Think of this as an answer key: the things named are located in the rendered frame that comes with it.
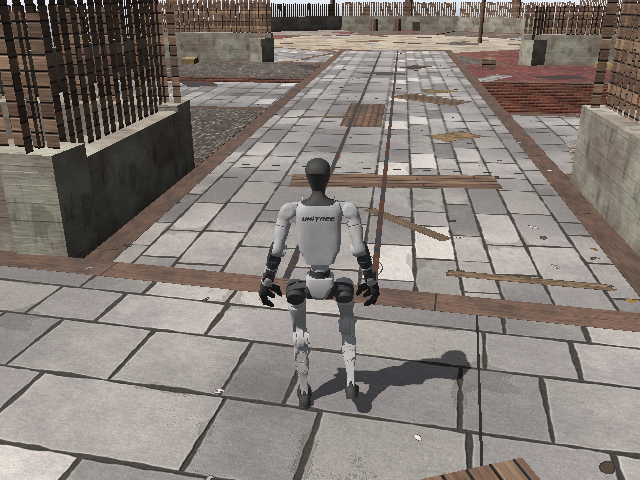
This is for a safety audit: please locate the right robot hand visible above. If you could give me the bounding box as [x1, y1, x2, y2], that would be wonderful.
[356, 282, 380, 306]

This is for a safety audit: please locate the left robot forearm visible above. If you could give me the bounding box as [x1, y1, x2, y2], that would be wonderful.
[261, 242, 281, 287]

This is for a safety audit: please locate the left robot upper arm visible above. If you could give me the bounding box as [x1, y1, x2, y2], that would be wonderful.
[271, 202, 298, 258]

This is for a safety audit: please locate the right robot forearm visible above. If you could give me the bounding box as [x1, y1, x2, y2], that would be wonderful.
[357, 241, 378, 286]

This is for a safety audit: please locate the right robot upper arm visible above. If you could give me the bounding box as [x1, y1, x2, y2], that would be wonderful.
[339, 201, 367, 257]

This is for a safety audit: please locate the left robot thigh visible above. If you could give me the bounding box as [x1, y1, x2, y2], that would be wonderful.
[286, 279, 310, 349]

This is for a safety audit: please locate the robot left foot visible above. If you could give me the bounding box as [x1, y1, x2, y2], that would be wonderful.
[297, 384, 312, 409]

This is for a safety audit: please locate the left robot hand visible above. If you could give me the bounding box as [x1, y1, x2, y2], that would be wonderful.
[259, 282, 282, 307]

